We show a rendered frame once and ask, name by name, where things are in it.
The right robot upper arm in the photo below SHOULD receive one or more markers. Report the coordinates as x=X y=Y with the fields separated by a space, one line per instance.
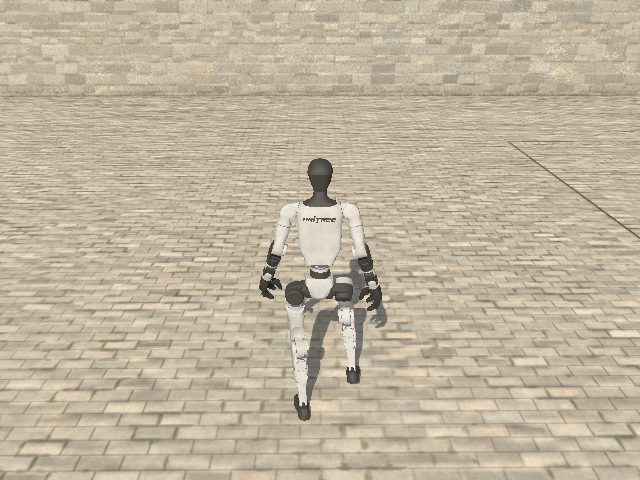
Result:
x=352 y=212

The robot right hand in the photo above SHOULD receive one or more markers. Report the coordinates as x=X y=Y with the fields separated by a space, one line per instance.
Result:
x=376 y=296

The robot left hand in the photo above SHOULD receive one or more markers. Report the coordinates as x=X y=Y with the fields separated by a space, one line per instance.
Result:
x=269 y=284

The left robot upper arm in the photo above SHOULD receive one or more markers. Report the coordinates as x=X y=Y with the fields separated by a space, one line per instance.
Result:
x=288 y=211

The right robot forearm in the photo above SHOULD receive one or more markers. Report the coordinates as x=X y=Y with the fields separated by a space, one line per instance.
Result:
x=368 y=271

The robot head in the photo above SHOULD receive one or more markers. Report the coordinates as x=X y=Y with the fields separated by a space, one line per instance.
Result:
x=320 y=174

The robot left foot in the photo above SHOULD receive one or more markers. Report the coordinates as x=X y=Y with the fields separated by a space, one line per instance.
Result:
x=303 y=412

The left robot forearm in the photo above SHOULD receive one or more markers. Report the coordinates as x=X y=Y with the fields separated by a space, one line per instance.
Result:
x=271 y=264

